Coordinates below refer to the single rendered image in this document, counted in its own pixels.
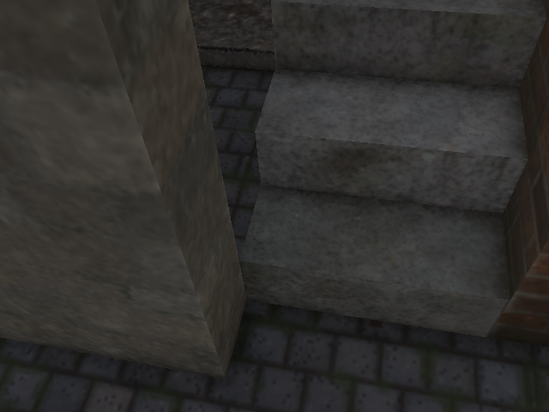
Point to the stairs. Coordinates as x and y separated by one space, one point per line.
389 144

